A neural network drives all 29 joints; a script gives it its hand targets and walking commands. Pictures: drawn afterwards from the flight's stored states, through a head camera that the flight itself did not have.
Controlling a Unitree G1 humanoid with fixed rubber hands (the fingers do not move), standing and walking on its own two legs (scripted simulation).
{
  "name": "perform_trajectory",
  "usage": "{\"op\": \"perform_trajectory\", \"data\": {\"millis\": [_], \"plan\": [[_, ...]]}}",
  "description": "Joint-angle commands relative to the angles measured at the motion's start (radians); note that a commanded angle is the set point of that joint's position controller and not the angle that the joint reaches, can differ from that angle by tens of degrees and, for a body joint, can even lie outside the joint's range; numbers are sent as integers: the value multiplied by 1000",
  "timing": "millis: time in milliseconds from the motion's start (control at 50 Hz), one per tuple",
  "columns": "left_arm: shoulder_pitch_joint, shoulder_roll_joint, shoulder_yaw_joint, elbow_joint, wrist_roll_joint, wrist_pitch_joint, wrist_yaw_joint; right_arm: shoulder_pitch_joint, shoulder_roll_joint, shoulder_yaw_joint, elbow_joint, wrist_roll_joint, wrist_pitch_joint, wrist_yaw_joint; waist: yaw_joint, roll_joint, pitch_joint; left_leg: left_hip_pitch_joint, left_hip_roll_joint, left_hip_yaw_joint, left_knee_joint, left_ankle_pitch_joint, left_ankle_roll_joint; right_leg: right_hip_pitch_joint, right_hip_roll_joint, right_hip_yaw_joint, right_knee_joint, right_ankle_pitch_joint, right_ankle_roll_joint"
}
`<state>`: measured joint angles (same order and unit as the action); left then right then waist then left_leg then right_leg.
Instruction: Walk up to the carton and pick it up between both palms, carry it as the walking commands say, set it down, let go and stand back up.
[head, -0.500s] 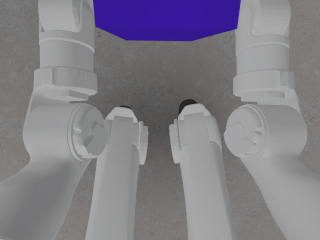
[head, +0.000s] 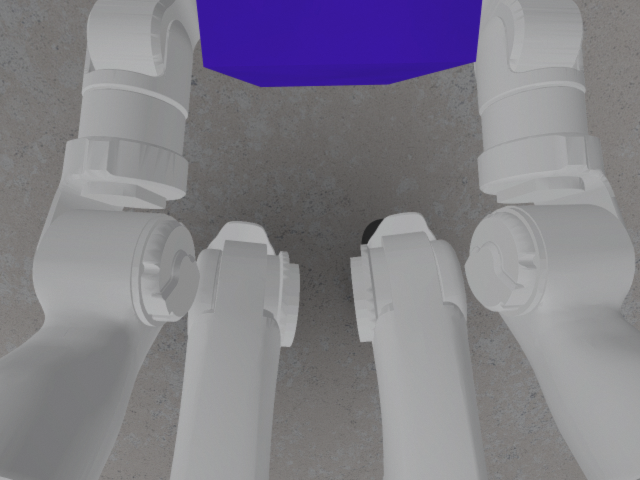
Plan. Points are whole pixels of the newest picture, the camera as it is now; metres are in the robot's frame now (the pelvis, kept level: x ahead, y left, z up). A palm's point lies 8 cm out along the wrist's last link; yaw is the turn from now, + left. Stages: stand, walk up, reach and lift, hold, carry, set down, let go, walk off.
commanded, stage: set down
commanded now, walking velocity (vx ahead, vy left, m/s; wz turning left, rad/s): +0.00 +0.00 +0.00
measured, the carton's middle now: out of the picture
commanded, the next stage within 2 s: none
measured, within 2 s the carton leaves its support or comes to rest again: rests again in 0.64 s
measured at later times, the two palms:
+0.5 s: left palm out of the picture +0.56 +0.10 -0.17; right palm out of the picture +0.55 -0.16 -0.17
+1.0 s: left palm out of the picture +0.55 +0.10 -0.19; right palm out of the picture +0.54 -0.17 -0.19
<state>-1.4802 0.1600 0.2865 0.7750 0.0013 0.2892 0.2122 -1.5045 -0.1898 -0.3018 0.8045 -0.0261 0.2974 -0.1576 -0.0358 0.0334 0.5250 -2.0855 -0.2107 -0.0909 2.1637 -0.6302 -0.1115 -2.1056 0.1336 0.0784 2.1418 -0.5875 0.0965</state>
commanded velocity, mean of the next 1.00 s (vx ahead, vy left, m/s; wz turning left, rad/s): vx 0.00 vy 0.00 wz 0.00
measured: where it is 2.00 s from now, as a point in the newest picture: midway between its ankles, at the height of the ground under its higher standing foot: (313, 304)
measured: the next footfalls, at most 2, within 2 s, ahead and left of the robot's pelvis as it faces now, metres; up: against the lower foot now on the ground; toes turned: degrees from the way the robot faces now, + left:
none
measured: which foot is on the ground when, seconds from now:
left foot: down 0.00-1.00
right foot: down 0.00-1.00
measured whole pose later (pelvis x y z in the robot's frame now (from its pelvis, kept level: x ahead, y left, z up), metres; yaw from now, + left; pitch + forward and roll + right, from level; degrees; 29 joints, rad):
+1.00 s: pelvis +0.00 +0.00 -0.02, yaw +0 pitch +30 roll +0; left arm -1.48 0.16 0.26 0.94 0.01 0.20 0.20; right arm -1.48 -0.22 -0.27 0.97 0.01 0.21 -0.14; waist -0.04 0.02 0.52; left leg -2.11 -0.17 -0.06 2.25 -0.66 -0.09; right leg -2.14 0.10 0.06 2.22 -0.61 0.08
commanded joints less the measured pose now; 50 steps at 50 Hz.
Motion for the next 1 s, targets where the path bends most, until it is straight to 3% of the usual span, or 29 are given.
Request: {"op": "perform_trajectory", "data": {"millis": [0,20,40,60,120,140,180,200,220,240,300,320,340,380,400,420,440,480,520,560,600,640,680,720,800,820,900,940,980], "plan": [[-725,-1050,-504,-112,-135,-37,-254,-627,978,428,-124,114,-35,275,-105,45,-1927,711,6,169,-186,478,62,773,9,-180,-161,529,-79],[-723,-1031,-495,-134,-137,-46,-256,-623,991,439,-146,121,-34,281,-75,30,-1938,703,4,171,-185,511,64,795,10,-170,-156,574,-78],[-747,-1025,-485,-103,-149,-46,-257,-677,960,445,-155,126,-40,282,-90,9,-1948,704,6,168,-168,494,70,804,5,-171,-160,542,-82],[-750,-1013,-498,-138,-154,-50,-253,-678,985,462,-184,145,-39,283,-48,23,-1945,695,8,178,-167,515,73,796,8,-153,-152,570,-82],[-719,-1004,-466,-99,-130,-56,-242,-723,949,475,-203,158,-53,287,-47,-9,-1918,739,8,155,-164,531,76,740,7,-172,-141,543,-68],[-761,-992,-492,-144,-150,-60,-240,-730,948,473,-227,162,-53,287,-59,-17,-1934,730,16,148,-166,534,79,747,6,-170,-138,555,-72],[-779,-976,-487,-114,-155,-63,-239,-754,935,469,-199,165,-57,278,-59,2,-1911,684,13,165,-165,479,76,778,1,-159,-147,533,-75],[-813,-944,-458,-145,-141,-72,-235,-752,952,462,-170,158,-50,279,-45,-41,-1905,693,16,157,-169,476,80,772,-3,-162,-146,519,-64],[-838,-936,-483,-152,-153,-77,-235,-719,965,451,-128,170,-50,277,-50,-10,-1884,689,20,156,-166,461,74,752,-4,-160,-139,509,-70],[-826,-936,-475,-141,-142,-76,-238,-729,947,440,-144,168,-56,281,-24,8,-1869,677,19,170,-162,466,74,736,4,-150,-143,509,-72],[-791,-948,-448,-87,-128,-76,-245,-748,919,430,-131,158,-70,277,-42,14,-1799,647,23,161,-172,429,74,707,-1,-164,-140,476,-70],[-774,-960,-447,-69,-123,-76,-246,-726,929,409,-86,151,-69,280,-34,40,-1770,641,25,170,-161,424,73,681,0,-152,-140,456,-76],[-789,-950,-436,-75,-124,-83,-250,-726,953,410,-100,155,-67,286,-37,1,-1785,634,26,166,-160,421,80,694,1,-159,-139,461,-73],[-761,-950,-415,-40,-109,-82,-255,-697,939,400,-34,130,-64,285,-24,8,-1719,589,26,176,-157,374,72,687,-5,-152,-146,423,-75],[-754,-965,-405,-18,-105,-82,-267,-677,940,380,-23,114,-66,286,-48,2,-1667,561,25,170,-163,365,78,672,-3,-152,-157,421,-78],[-734,-962,-406,9,-99,-83,-271,-658,950,362,-5,110,-70,291,-45,21,-1640,526,29,172,-166,359,78,656,0,-157,-146,427,-78],[-773,-950,-416,-53,-103,-89,-277,-656,961,359,-23,116,-70,297,-39,26,-1655,532,24,174,-162,376,78,658,7,-150,-144,450,-77],[-752,-940,-410,-38,-103,-91,-273,-656,946,373,-30,115,-70,301,-34,14,-1685,542,26,176,-152,396,78,666,3,-152,-135,458,-79],[-806,-974,-446,-54,-141,-96,-279,-662,952,381,-38,106,-77,291,-85,4,-1708,534,21,171,-148,390,76,711,-1,-152,-134,482,-86],[-778,-957,-438,-50,-141,-101,-278,-700,926,381,-82,111,-88,289,-72,5,-1708,566,23,168,-142,425,79,691,-1,-150,-122,490,-84],[-762,-942,-428,-51,-132,-108,-271,-715,914,404,-99,137,-96,287,-34,18,-1710,557,25,170,-137,441,80,710,0,-140,-123,507,-82],[-779,-938,-443,-51,-135,-108,-268,-689,921,407,-80,145,-95,287,-45,13,-1724,575,26,163,-134,449,79,703,-2,-148,-108,523,-82],[-716,-930,-407,-9,-114,-110,-269,-705,936,410,-82,148,-102,288,-14,-15,-1683,554,27,169,-133,445,87,701,-2,-143,-119,508,-76],[-729,-959,-432,-37,-122,-118,-269,-663,926,400,-77,151,-108,293,-36,22,-1675,556,22,163,-122,470,83,664,7,-140,-98,529,-83],[-709,-918,-423,-30,-107,-123,-269,-664,907,410,-64,158,-111,292,-15,18,-1649,524,28,166,-126,448,84,673,2,-141,-95,532,-76],[-713,-944,-427,-22,-107,-120,-273,-662,896,398,-67,146,-114,291,-37,31,-1646,548,26,164,-118,452,82,659,5,-136,-93,521,-82],[-696,-914,-405,-4,-81,-123,-278,-620,916,378,16,138,-107,301,-15,21,-1549,515,27,166,-123,406,85,602,2,-137,-97,458,-80],[-660,-942,-385,44,-76,-115,-283,-655,877,369,-16,123,-118,303,-35,22,-1494,502,25,152,-120,400,85,576,3,-145,-92,436,-84],[-682,-925,-374,38,-74,-122,-290,-642,898,381,3,123,-116,302,-11,-2,-1487,457,30,166,-110,371,88,604,1,-131,-95,436,-83]]}}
